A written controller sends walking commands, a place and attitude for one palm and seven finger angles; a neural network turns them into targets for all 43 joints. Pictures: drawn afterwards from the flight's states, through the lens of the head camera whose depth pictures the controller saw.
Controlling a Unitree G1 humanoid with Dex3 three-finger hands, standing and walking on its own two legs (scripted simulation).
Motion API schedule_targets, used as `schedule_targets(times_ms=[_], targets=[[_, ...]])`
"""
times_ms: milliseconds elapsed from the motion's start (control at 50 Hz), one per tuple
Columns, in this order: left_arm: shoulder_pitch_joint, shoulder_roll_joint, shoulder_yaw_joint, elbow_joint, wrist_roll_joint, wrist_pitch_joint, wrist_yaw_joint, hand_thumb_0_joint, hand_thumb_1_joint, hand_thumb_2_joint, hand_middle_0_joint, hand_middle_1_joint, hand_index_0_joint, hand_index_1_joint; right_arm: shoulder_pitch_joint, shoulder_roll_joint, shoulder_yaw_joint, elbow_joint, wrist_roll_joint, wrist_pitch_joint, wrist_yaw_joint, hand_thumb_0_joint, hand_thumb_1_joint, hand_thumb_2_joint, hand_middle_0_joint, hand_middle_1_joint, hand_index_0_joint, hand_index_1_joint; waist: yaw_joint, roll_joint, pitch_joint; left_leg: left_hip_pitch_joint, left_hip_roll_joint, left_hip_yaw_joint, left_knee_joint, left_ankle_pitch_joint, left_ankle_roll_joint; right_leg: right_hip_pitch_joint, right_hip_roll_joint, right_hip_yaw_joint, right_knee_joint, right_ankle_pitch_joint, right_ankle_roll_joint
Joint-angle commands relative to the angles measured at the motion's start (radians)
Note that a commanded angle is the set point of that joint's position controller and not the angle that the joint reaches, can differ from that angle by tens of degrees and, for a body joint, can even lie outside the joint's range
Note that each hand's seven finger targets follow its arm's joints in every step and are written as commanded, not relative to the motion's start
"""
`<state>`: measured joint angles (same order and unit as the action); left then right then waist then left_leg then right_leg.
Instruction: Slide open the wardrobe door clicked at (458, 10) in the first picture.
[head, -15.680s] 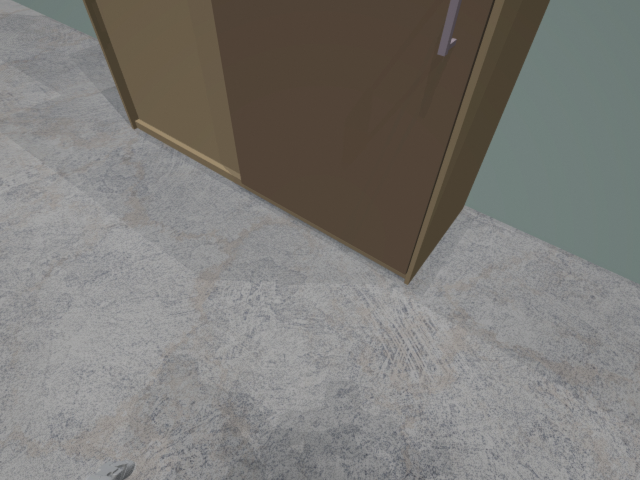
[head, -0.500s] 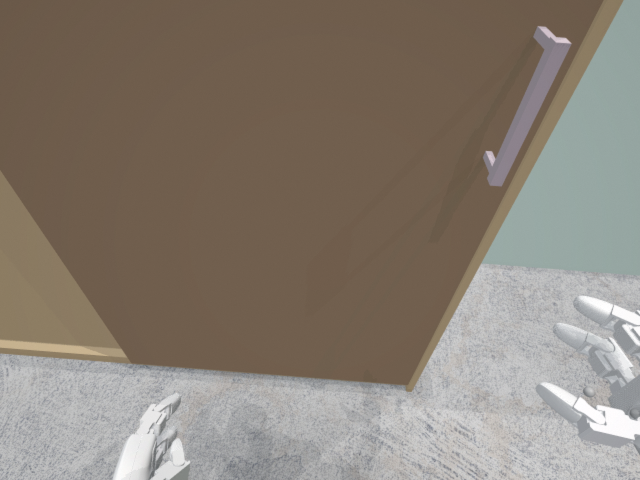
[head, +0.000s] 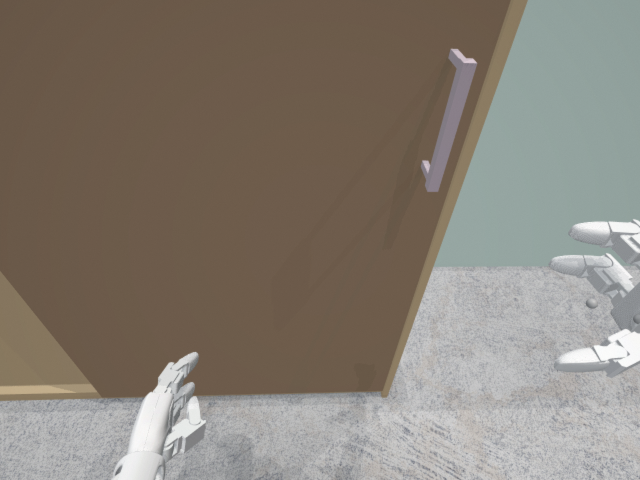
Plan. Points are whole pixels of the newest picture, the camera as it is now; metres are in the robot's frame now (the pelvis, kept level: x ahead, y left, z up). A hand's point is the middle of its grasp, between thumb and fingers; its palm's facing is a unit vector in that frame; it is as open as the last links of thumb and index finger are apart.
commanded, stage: raise the hand with hooked fingers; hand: right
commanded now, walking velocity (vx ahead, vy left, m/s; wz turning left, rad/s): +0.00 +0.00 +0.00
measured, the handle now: (443, 125) +0.54 -0.17 +0.22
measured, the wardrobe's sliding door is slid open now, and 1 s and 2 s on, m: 0.00 0.00 0.00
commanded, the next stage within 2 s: move the hooked fingers beside the handle in 0.78 s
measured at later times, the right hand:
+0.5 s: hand (597, 243) +0.28 -0.26 +0.23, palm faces +0.03 +0.99 -0.13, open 14.0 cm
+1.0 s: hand (580, 230) +0.30 -0.25 +0.23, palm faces +0.05 +0.99 -0.11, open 14.0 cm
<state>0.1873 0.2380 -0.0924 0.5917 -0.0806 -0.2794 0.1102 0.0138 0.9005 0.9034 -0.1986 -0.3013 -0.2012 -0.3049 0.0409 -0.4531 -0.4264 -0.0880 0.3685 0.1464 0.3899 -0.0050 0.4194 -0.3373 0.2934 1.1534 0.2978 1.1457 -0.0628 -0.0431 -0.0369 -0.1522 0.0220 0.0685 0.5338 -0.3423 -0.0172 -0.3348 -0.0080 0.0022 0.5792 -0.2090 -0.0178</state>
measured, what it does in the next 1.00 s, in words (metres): stands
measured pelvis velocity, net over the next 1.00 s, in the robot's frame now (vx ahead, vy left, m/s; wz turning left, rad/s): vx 0.02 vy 0.02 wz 0.00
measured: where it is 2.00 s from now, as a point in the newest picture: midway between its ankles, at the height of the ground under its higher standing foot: outside the picture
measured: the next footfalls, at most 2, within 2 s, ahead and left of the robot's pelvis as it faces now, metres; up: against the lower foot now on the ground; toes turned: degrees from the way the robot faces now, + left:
none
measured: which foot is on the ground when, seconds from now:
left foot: down 0.00-1.00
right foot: down 0.00-1.00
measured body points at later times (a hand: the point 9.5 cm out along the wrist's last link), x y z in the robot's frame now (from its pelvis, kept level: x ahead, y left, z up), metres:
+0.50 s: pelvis +0.00 +0.02 +0.00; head -0.03 +0.04 +0.45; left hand +0.20 +0.25 -0.06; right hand +0.27 -0.31 +0.24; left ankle -0.03 +0.13 -0.73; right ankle +0.06 -0.10 -0.73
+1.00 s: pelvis +0.02 +0.02 +0.00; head -0.01 +0.05 +0.45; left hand +0.23 +0.25 -0.06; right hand +0.29 -0.30 +0.24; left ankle -0.03 +0.13 -0.73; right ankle +0.06 -0.10 -0.73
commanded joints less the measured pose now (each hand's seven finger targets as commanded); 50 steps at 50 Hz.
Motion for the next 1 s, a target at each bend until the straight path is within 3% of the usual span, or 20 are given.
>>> schedule_targets(times_ms=[0,60,120,180,200,260,280,360,440,500,580,600,680,700,720,820,880,920,940,980], targets=[[-0.118,0.134,0.052,-0.148,-0.007,-0.042,0.017,0.000,0.900,0.900,-0.200,-0.300,-0.200,-0.300,-0.346,-0.271,-0.112,-0.190,0.013,-0.016,0.006,0.000,0.500,-0.300,0.300,1.200,0.300,1.200,0.013,-0.080,-0.111,-0.158,-0.046,0.007,-0.126,0.107,0.033,0.256,0.001,0.067,-0.130,0.001,-0.006],[-0.129,0.133,0.046,-0.146,-0.010,-0.036,0.020,0.000,0.900,0.900,-0.200,-0.300,-0.200,-0.300,-0.419,-0.300,-0.125,-0.169,0.004,0.003,0.015,0.000,0.500,-0.300,0.300,1.200,0.300,1.200,0.018,-0.086,-0.128,-0.155,-0.043,0.008,-0.133,0.094,0.033,0.278,0.003,0.073,-0.146,-0.017,-0.005],[-0.136,0.138,0.041,-0.141,-0.013,-0.028,0.020,0.000,0.900,0.900,-0.200,-0.300,-0.200,-0.300,-0.453,-0.340,-0.152,-0.102,0.008,0.035,0.030,0.000,0.500,-0.300,0.300,1.200,0.300,1.200,0.011,-0.053,-0.111,-0.145,-0.039,0.002,-0.155,0.087,0.033,0.262,0.009,0.072,-0.151,-0.026,-0.007],[-0.145,0.139,0.040,-0.146,-0.020,-0.025,0.019,0.000,0.900,0.900,-0.200,-0.300,-0.200,-0.300,-0.521,-0.364,-0.151,-0.078,-0.002,0.066,0.044,0.000,0.500,-0.300,0.300,1.200,0.300,1.200,0.014,-0.080,-0.120,-0.153,-0.035,-0.001,-0.158,0.076,0.033,0.278,0.013,0.071,-0.155,-0.036,-0.009],[-0.146,0.140,0.038,-0.147,-0.019,-0.023,0.016,0.000,0.900,0.900,-0.200,-0.300,-0.200,-0.300,-0.512,-0.379,-0.162,-0.049,0.003,0.078,0.050,0.000,0.500,-0.300,0.300,1.200,0.300,1.200,0.005,-0.049,-0.110,-0.142,-0.035,-0.011,-0.172,0.088,0.033,0.265,0.014,0.069,-0.145,-0.020,-0.010],[-0.153,0.144,0.040,-0.148,-0.026,-0.022,0.013,0.000,0.900,0.900,-0.200,-0.300,-0.200,-0.300,-0.591,-0.399,-0.160,-0.042,-0.002,0.095,0.065,0.000,0.500,-0.300,0.300,1.200,0.300,1.200,0.015,-0.056,-0.122,-0.151,-0.030,-0.011,-0.171,0.089,0.029,0.278,0.017,0.063,-0.142,-0.013,-0.012],[-0.151,0.145,0.040,-0.153,-0.027,-0.021,0.011,0.000,0.900,0.900,-0.200,-0.300,-0.200,-0.300,-0.574,-0.387,-0.151,-0.016,-0.003,0.102,0.069,0.000,0.500,-0.300,0.300,1.200,0.300,1.200,0.012,-0.069,-0.117,-0.155,-0.030,-0.011,-0.167,0.079,0.030,0.272,0.019,0.063,-0.143,-0.023,-0.011],[-0.146,0.153,0.049,-0.165,-0.030,-0.011,-0.004,0.000,0.900,0.900,-0.200,-0.300,-0.200,-0.300,-0.489,-0.370,-0.154,0.022,0.010,0.119,0.088,0.000,0.500,-0.300,0.300,1.200,0.300,1.200,0.004,0.002,-0.122,-0.150,-0.025,-0.019,-0.160,0.137,0.024,0.256,0.019,0.052,-0.118,0.030,-0.015],[-0.152,0.151,0.054,-0.179,-0.029,-0.010,-0.006,0.000,0.900,0.900,-0.200,-0.300,-0.200,-0.300,-0.523,-0.401,-0.184,-0.055,0.010,0.107,0.072,0.000,0.500,-0.300,0.300,1.200,0.300,1.200,0.000,-0.039,-0.158,-0.145,-0.025,-0.026,-0.149,0.166,0.023,0.279,0.022,0.043,-0.103,0.059,-0.017],[-0.148,0.147,0.053,-0.172,-0.025,-0.011,-0.002,0.000,0.900,0.900,-0.200,-0.300,-0.200,-0.300,-0.517,-0.417,-0.208,-0.072,0.015,0.087,0.051,0.000,0.500,-0.300,0.300,1.200,0.300,1.200,-0.004,-0.023,-0.142,-0.133,-0.023,-0.032,-0.154,0.182,0.023,0.268,0.019,0.041,-0.096,0.073,-0.017],[-0.145,0.143,0.054,-0.172,-0.025,-0.015,0.005,0.000,0.900,0.900,-0.200,-0.300,-0.200,-0.300,-0.554,-0.406,-0.196,-0.102,-0.004,0.081,0.037,0.000,0.500,-0.300,0.300,1.200,0.300,1.200,0.006,-0.096,-0.158,-0.141,-0.024,-0.019,-0.136,0.203,0.024,0.299,0.022,0.035,-0.101,0.087,-0.017],[-0.140,0.143,0.054,-0.168,-0.023,-0.012,0.005,0.000,0.900,0.900,-0.200,-0.300,-0.200,-0.300,-0.533,-0.405,-0.193,-0.086,-0.002,0.086,0.037,0.000,0.500,-0.300,0.300,1.200,0.300,1.200,0.004,-0.053,-0.147,-0.129,-0.024,-0.025,-0.144,0.223,0.024,0.285,0.019,0.037,-0.095,0.100,-0.018],[-0.142,0.144,0.057,-0.169,-0.026,-0.010,0.008,0.000,0.900,0.900,-0.200,-0.300,-0.200,-0.300,-0.536,-0.392,-0.186,-0.082,-0.004,0.095,0.047,0.000,0.500,-0.300,0.300,1.200,0.300,1.200,0.011,-0.070,-0.171,-0.133,-0.023,-0.018,-0.129,0.270,0.020,0.310,0.022,0.033,-0.089,0.126,-0.020],[-0.137,0.145,0.055,-0.165,-0.025,-0.005,0.005,0.000,0.900,0.900,-0.200,-0.300,-0.200,-0.300,-0.503,-0.394,-0.190,-0.053,0.005,0.102,0.051,0.000,0.500,-0.300,0.300,1.200,0.300,1.200,0.005,-0.009,-0.155,-0.116,-0.021,-0.029,-0.138,0.300,0.015,0.287,0.020,0.035,-0.081,0.138,-0.021],[-0.137,0.151,0.057,-0.162,-0.027,-0.002,0.005,0.000,0.900,0.900,-0.200,-0.300,-0.200,-0.300,-0.498,-0.389,-0.190,-0.025,0.005,0.110,0.057,0.000,0.500,-0.300,0.300,1.200,0.300,1.200,0.009,0.002,-0.154,-0.123,-0.018,-0.030,-0.133,0.321,0.010,0.278,0.022,0.031,-0.076,0.141,-0.023],[-0.148,0.147,0.058,-0.170,-0.030,0.008,0.001,0.000,0.900,0.900,-0.200,-0.300,-0.200,-0.300,-0.530,-0.390,-0.182,-0.051,0.006,0.113,0.066,0.000,0.500,-0.300,0.300,1.200,0.300,1.200,0.011,-0.029,-0.176,-0.121,-0.016,-0.028,-0.121,0.355,0.011,0.296,0.025,0.029,-0.067,0.168,-0.022],[-0.149,0.143,0.059,-0.176,-0.030,0.007,0.001,0.000,0.900,0.900,-0.200,-0.300,-0.200,-0.300,-0.530,-0.393,-0.191,-0.076,0.008,0.101,0.062,0.000,0.500,-0.300,0.300,1.200,0.300,1.200,0.010,-0.021,-0.208,-0.115,-0.022,-0.014,-0.107,0.371,0.015,0.318,0.026,0.032,-0.067,0.193,-0.023],[-0.143,0.147,0.059,-0.163,-0.028,0.014,0.002,0.000,0.900,0.900,-0.200,-0.300,-0.200,-0.300,-0.535,-0.405,-0.199,-0.039,0.008,0.099,0.061,0.000,0.500,-0.300,0.300,1.200,0.300,1.200,0.013,-0.003,-0.182,-0.118,-0.019,-0.020,-0.114,0.387,0.011,0.298,0.024,0.030,-0.063,0.189,-0.024],[-0.149,0.143,0.057,-0.163,-0.030,0.015,0.004,0.000,0.900,0.900,-0.200,-0.300,-0.200,-0.300,-0.580,-0.373,-0.159,-0.051,0.002,0.097,0.063,0.000,0.500,-0.300,0.300,1.200,0.300,1.200,0.024,-0.045,-0.175,-0.135,-0.022,-0.019,-0.114,0.369,0.015,0.314,0.024,0.028,-0.067,0.186,-0.023],[-0.145,0.142,0.056,-0.161,-0.029,0.013,0.008,0.000,0.900,0.900,-0.200,-0.300,-0.200,-0.300,-0.628,-0.354,-0.128,-0.035,-0.008,0.097,0.052,0.000,0.500,-0.300,0.300,1.200,0.300,1.200,0.031,-0.060,-0.162,-0.155,-0.024,-0.007,-0.114,0.310,0.022,0.319,0.022,0.040,-0.080,0.158,-0.019]])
